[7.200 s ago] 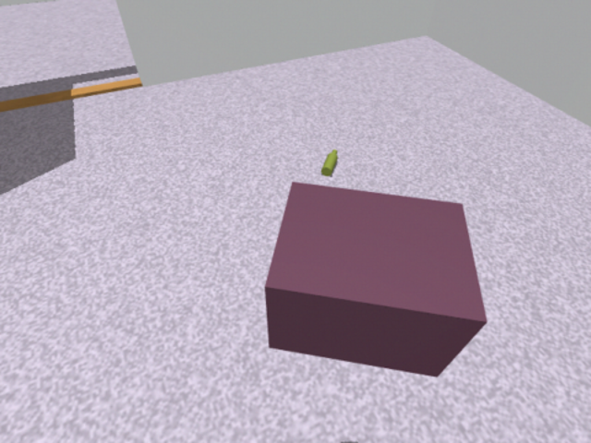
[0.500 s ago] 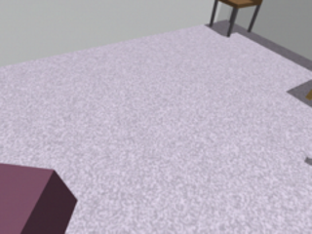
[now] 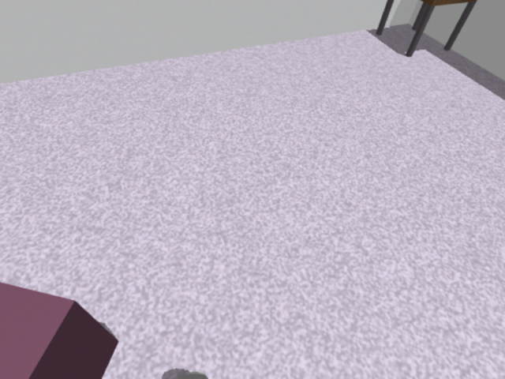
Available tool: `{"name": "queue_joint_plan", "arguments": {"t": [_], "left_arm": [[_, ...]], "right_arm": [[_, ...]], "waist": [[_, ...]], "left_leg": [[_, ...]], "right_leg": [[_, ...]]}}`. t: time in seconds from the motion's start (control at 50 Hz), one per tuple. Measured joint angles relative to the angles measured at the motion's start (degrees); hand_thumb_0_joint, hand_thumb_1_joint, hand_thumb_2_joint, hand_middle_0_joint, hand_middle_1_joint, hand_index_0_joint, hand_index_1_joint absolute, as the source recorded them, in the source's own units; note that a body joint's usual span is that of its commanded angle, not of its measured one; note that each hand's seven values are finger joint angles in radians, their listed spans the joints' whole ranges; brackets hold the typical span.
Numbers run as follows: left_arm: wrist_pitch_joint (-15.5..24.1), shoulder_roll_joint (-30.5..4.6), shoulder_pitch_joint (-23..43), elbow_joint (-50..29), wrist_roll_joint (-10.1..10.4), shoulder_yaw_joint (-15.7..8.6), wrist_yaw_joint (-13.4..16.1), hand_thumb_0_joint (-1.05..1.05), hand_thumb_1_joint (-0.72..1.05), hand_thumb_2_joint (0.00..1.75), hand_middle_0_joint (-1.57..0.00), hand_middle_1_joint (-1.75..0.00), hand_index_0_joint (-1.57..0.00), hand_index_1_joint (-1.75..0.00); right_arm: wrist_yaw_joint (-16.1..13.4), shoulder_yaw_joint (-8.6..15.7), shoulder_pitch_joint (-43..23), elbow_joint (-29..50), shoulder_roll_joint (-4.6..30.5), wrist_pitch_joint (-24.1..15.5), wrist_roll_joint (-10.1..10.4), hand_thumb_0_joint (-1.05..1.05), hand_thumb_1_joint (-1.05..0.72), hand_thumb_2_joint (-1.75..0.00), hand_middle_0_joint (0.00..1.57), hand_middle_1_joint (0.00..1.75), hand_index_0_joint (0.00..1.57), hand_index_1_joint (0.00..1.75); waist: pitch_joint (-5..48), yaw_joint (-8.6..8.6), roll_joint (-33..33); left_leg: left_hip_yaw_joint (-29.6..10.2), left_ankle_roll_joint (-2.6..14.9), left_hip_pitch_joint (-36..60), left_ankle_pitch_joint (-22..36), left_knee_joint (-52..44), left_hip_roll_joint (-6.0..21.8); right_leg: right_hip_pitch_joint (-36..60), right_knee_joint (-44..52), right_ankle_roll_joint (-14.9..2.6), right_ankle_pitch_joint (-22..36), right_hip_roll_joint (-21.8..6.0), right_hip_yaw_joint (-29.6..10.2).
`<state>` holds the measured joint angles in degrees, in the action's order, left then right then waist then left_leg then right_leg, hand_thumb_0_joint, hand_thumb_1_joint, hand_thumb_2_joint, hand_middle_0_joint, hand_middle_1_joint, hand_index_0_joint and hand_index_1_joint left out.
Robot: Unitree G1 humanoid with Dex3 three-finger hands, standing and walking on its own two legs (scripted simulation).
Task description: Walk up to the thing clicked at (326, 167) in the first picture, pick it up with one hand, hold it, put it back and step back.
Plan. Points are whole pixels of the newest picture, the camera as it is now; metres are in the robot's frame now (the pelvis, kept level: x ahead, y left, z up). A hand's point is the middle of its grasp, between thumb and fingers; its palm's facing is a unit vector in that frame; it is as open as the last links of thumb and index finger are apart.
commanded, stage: walk up
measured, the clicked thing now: out of the picture +0.07 +1.61 -0.73
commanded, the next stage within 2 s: stand in 1.84 s
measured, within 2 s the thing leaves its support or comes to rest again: neither
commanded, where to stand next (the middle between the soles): +0.38 +0.02 m, yaw -1 degrees
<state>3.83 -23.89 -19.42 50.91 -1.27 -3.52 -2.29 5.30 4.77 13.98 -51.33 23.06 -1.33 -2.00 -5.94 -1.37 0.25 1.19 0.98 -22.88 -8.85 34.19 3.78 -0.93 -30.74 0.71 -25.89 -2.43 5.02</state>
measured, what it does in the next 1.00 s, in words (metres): walks ahead, turning left: right foot, then left foot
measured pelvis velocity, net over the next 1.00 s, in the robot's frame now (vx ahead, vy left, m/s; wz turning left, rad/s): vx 0.30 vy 0.00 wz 0.29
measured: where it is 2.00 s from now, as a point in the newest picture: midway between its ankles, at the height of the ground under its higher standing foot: (250, 353)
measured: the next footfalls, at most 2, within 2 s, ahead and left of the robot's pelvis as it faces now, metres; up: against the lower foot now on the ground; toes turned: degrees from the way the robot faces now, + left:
right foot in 0.40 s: +0.31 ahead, -0.13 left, +0.00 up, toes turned +4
left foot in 0.78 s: +0.34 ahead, +0.13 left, +0.00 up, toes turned +20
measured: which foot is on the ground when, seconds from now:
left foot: down 0.00-0.42, up 0.44-0.76, down 0.78-1.00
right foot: down 0.00-0.02, up 0.04-0.38, down 0.40-0.80, up 0.82-1.00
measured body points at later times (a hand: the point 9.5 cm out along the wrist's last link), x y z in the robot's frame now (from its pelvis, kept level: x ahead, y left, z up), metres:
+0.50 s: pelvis +0.19 -0.02 +0.00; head +0.20 -0.04 +0.45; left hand +0.25 +0.31 -0.08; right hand +0.26 -0.34 -0.12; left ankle +0.14 +0.10 -0.67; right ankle +0.27 -0.13 -0.72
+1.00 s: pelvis +0.30 +0.00 -0.01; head +0.33 +0.04 +0.44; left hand +0.27 +0.32 -0.14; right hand +0.51 -0.26 -0.10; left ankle +0.34 +0.13 -0.72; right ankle +0.35 -0.14 -0.70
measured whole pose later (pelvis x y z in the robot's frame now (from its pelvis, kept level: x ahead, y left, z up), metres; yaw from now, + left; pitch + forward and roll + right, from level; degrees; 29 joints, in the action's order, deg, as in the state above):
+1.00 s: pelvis +0.30 +0.00 -0.01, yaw +16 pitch -2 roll -1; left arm -0.6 -22.9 -14.1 49.5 -0.1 -2.4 -0.8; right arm -0.3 1.3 11.7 -45.3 22.0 -2.5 -0.9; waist -6.7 -1.5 -2.2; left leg -0.5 1.1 -23.3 -14.9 39.8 0.1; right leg -22.0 -50.5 -1.6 -28.3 -4.5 1.2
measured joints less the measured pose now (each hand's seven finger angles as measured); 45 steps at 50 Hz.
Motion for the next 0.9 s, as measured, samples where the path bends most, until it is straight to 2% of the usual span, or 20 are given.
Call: {"name": "queue_joint_plan", "arguments": {"t": [0.02,0.08,0.12,0.16,0.26,0.34,0.4,0.42,0.44,0.48,0.52,0.58,0.64,0.72,0.76,0.8,0.86,0.9], "left_arm": [[-0.40,-0.04,0.41,0.00,0.19,0.03,0.24,0.01,0.90,0.90,-0.21,-0.30,-0.21,-0.30],[-1.45,0.09,1.97,0.30,0.77,0.72,0.70,0.01,0.90,0.90,-0.20,-0.30,-0.21,-0.30],[-1.33,-0.38,2.48,-0.14,1.17,0.99,0.68,0.01,0.91,0.90,-0.20,-0.30,-0.21,-0.30],[-1.06,-0.69,2.85,-0.64,1.02,0.94,0.30,0.01,0.91,0.90,-0.20,-0.30,-0.21,-0.30],[-1.42,-0.78,5.69,-2.84,-0.07,-0.14,-0.89,0.01,0.91,0.90,-0.20,-0.30,-0.21,-0.30],[-1.25,-0.49,6.54,-3.91,-0.49,-0.92,-1.54,0.01,0.91,0.90,-0.20,-0.30,-0.21,-0.30],[-0.33,-0.64,6.07,-4.82,-0.51,-1.32,-1.67,0.01,0.91,0.90,-0.20,-0.30,-0.21,-0.30],[0.25,-0.45,6.04,-5.14,-0.79,-1.54,-1.41,0.01,0.91,0.90,-0.20,-0.30,-0.21,-0.30],[0.67,-0.02,6.11,-5.37,-0.97,-1.57,-1.11,0.01,0.91,0.90,-0.20,-0.30,-0.21,-0.30],[0.79,0.93,5.80,-5.60,-0.70,-1.01,-0.97,0.01,0.91,0.90,-0.20,-0.30,-0.21,-0.30],[0.61,1.97,4.96,-5.51,-0.37,-0.33,-0.93,0.01,0.91,0.90,-0.20,-0.30,-0.21,-0.30],[0.60,2.51,3.08,-5.32,-0.18,0.25,-1.00,0.01,0.90,0.90,-0.20,-0.30,-0.21,-0.30],[0.48,1.93,1.16,-5.23,-0.27,0.24,-0.98,0.01,0.90,0.90,-0.21,-0.30,-0.21,-0.30],[-0.35,0.55,-0.36,-4.92,-0.26,0.26,-0.29,0.01,0.90,0.90,-0.21,-0.30,-0.21,-0.30],[-1.23,-0.01,-0.74,-4.51,-0.04,0.50,0.04,0.01,0.90,0.90,-0.21,-0.30,-0.21,-0.30],[-2.36,-0.35,-0.33,-3.83,0.43,0.65,0.52,0.01,0.90,0.90,-0.21,-0.30,-0.21,-0.30],[-4.33,0.05,1.96,-2.81,0.92,0.92,1.35,0.01,0.90,0.90,-0.20,-0.30,-0.21,-0.30],[-4.94,0.18,3.05,-2.28,0.99,1.12,1.51,0.01,0.91,0.90,-0.20,-0.30,-0.21,-0.30]], "right_arm": [[-0.26,0.17,-0.55,0.74,-0.22,-0.62,-0.24,0.00,-0.91,-0.90,0.21,0.30,0.20,0.30],[-1.00,-0.02,-0.54,3.19,-1.04,-1.90,0.88,0.00,-0.91,-0.90,0.21,0.30,0.20,0.30],[-1.49,-0.71,0.22,3.98,-1.80,-1.93,1.32,0.00,-0.91,-0.90,0.21,0.30,0.20,0.30],[-1.88,-1.29,1.36,4.45,-2.14,-2.01,1.57,0.00,-0.91,-0.90,0.21,0.30,0.20,0.30],[-2.15,-1.93,6.25,5.50,-1.84,-2.13,1.37,0.00,-0.91,-0.90,0.21,0.30,0.20,0.30],[-2.12,-1.94,9.29,5.60,-0.92,-1.83,1.14,0.00,-0.90,-0.90,0.21,0.30,0.21,0.30],[-2.41,-1.94,11.32,5.93,-0.12,-1.35,1.21,0.00,-0.90,-0.90,0.21,0.30,0.21,0.30],[-2.71,-1.88,11.54,5.79,0.17,-1.17,1.35,0.00,-0.90,-0.90,0.21,0.30,0.21,0.30],[-3.12,-1.80,11.14,5.20,0.29,-0.80,1.38,0.00,-0.91,-0.90,0.21,0.30,0.21,0.30],[-3.57,-1.85,10.03,3.93,0.55,-0.22,1.22,0.00,-0.91,-0.90,0.21,0.30,0.20,0.30],[-3.34,-1.79,9.14,3.29,1.13,-0.38,1.29,0.00,-0.91,-0.90,0.21,0.30,0.20,0.30],[-2.60,-1.51,8.18,3.37,1.61,-1.00,1.17,0.00,-0.91,-0.90,0.21,0.30,0.20,0.30],[-2.08,-1.28,7.29,3.64,1.56,-1.15,0.86,0.00,-0.91,-0.90,0.21,0.30,0.20,0.30],[-2.58,-1.21,5.43,3.76,1.21,-1.12,0.73,0.00,-0.91,-0.90,0.21,0.30,0.20,0.30],[-3.12,-1.20,4.53,3.94,1.12,-1.52,0.85,0.00,-0.91,-0.90,0.21,0.30,0.20,0.30],[-3.84,-1.01,3.37,4.19,0.91,-2.17,0.54,0.00,-0.91,-0.90,0.21,0.30,0.20,0.30],[-4.67,-1.74,1.04,5.20,-0.04,-2.14,1.13,0.00,-0.91,-0.90,0.21,0.30,0.20,0.30],[-5.24,-2.43,0.13,5.75,-0.82,-1.98,1.35,0.00,-0.91,-0.90,0.21,0.30,0.20,0.30]], "waist": [[-0.66,0.01,-1.18],[-1.08,1.51,-1.55],[-0.63,1.62,-2.44],[0.05,1.87,-2.97],[0.78,2.89,-2.72],[1.54,3.48,-1.59],[2.53,3.49,-0.48],[2.57,3.22,0.40],[2.31,2.98,1.24],[2.19,2.30,2.03],[2.28,1.60,2.94],[2.55,0.68,3.36],[2.43,-0.28,2.47],[1.32,-1.57,0.63],[0.89,-1.83,-0.30],[0.29,-1.41,-1.70],[-1.37,-0.88,-2.70],[-1.29,-0.58,-3.14]], "left_leg": [[1.09,-0.08,0.30,-0.78,1.60,-0.83],[1.23,0.24,2.01,-4.28,3.05,-1.19],[1.89,0.41,4.84,-4.69,0.61,-1.40],[2.21,0.43,7.43,-4.75,-2.00,-1.77],[-0.38,0.61,11.26,-5.77,-5.39,-3.36],[-2.35,-0.52,13.16,-8.74,-4.56,-3.58],[-4.17,-1.48,12.86,-13.65,0.59,-3.25],[-5.01,-0.59,11.30,-15.28,5.20,-2.81],[-5.99,0.13,9.05,-16.50,11.32,-2.93],[-5.53,0.86,4.39,-17.25,21.57,-3.83],[-4.04,1.01,0.81,-15.23,25.30,-3.44],[-2.62,0.38,-2.91,-12.01,22.95,-2.12],[-1.56,-0.35,-4.49,-10.34,16.37,-1.00],[-0.30,-0.50,-3.71,-5.46,7.57,-0.64],[0.46,0.05,-1.34,-0.78,2.60,-1.40],[0.73,0.28,0.07,-2.62,1.51,-2.98],[0.18,0.79,-0.46,-4.85,4.70,-3.69],[-0.30,0.72,0.11,-5.05,4.48,-3.75]], "right_leg": [[-2.49,-6.94,-1.01,-0.68,-1.47,-0.88],[-12.44,-28.52,-3.32,-2.18,1.99,-7.04],[-17.73,-33.81,-3.83,0.29,2.49,-8.16],[-21.32,-31.83,-3.34,2.69,1.21,-7.30],[-25.07,-18.33,-1.62,5.76,-1.09,-5.35],[-24.60,-9.08,-1.73,10.39,-0.79,-4.68],[-20.51,-2.00,-2.40,13.85,0.67,-4.21],[-20.20,-2.51,-2.07,16.09,1.21,-3.51],[-20.10,-4.26,-1.77,14.95,1.46,-2.59],[-18.76,-5.15,-2.01,12.54,1.07,-1.50],[-16.20,-2.95,-2.34,12.02,0.87,-0.56],[-12.72,1.02,-2.47,12.19,0.73,0.67],[-10.25,3.01,-2.55,11.33,0.34,1.65],[-8.95,0.89,-1.21,8.01,-0.60,2.64],[-9.40,-2.87,-0.59,4.84,-1.45,2.96],[-11.55,-9.87,-0.75,1.22,-3.16,2.68],[-16.98,-22.95,-1.66,-4.78,-1.55,-1.77],[-19.65,-26.97,-2.09,-6.04,-1.04,-3.07]]}}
